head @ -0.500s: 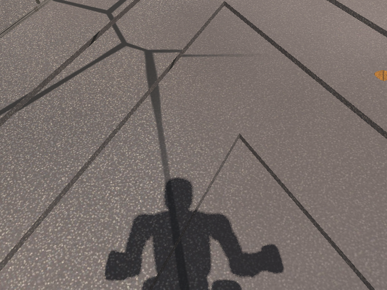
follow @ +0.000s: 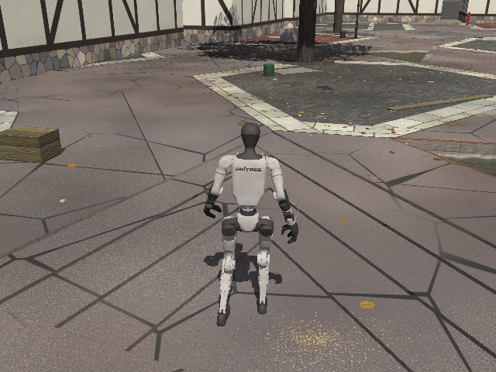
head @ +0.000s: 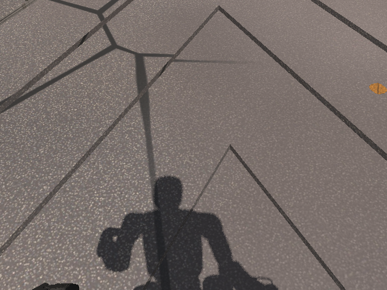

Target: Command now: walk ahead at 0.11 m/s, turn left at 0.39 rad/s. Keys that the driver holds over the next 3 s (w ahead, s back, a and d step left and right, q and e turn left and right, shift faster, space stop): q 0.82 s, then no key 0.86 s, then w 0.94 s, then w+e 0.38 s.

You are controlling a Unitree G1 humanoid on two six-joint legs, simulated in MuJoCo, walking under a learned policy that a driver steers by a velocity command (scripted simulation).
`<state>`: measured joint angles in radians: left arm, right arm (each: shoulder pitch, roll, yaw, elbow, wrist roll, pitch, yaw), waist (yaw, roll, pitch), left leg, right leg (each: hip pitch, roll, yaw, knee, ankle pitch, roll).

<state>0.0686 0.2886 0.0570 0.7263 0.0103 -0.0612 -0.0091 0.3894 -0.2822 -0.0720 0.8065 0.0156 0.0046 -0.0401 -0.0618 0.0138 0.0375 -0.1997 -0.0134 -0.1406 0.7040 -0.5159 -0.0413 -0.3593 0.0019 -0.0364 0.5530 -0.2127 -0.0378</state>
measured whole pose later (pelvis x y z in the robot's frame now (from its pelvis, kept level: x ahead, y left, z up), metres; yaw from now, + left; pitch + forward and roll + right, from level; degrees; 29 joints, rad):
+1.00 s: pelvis +0.07 +0.02 +0.01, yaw +31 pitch +1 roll +0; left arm 0.15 0.28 0.06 0.73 0.02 -0.01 0.00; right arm 0.14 -0.33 -0.07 0.62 0.01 0.04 -0.03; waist 0.01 0.04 0.04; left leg -0.44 -0.12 -0.18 0.89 -0.50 -0.02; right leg -0.27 0.02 0.03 0.50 -0.25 -0.02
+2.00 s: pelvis +0.12 +0.04 +0.01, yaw +33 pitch +0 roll +1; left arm 0.33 0.26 0.05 0.94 -0.01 -0.11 -0.02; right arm 0.29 -0.28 -0.05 0.85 0.03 -0.05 -0.02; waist 0.02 0.03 0.00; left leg -0.31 -0.02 -0.06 0.94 -0.45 0.03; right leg -0.19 0.02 -0.04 0.51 -0.33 -0.05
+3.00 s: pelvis +0.58 +0.29 +0.02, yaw +22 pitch +2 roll +2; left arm 0.15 0.28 0.06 0.75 -0.02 -0.07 -0.04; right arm 0.26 -0.29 -0.04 0.90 0.00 -0.08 0.00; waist -0.02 0.00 0.04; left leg -0.20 0.03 0.03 1.00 -0.48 -0.01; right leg -0.49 0.02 -0.03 0.61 -0.17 -0.08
